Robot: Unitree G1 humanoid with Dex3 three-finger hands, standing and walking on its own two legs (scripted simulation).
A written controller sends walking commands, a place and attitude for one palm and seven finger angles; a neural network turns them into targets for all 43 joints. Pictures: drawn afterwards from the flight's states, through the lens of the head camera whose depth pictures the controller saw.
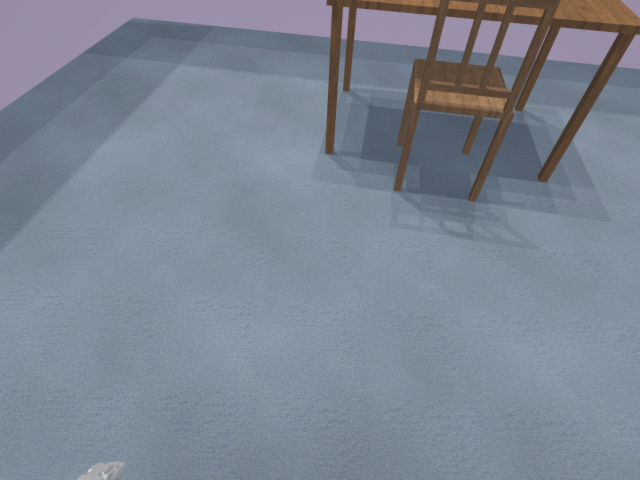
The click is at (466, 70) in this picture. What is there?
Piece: chair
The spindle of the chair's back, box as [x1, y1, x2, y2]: [455, 3, 486, 85]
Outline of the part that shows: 486,4 479,3 455,85 461,84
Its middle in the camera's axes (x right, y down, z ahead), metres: +0.53 -0.68 +1.38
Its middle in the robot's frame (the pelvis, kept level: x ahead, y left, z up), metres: +1.51 -0.46 -0.07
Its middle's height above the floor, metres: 0.70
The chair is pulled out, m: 0.00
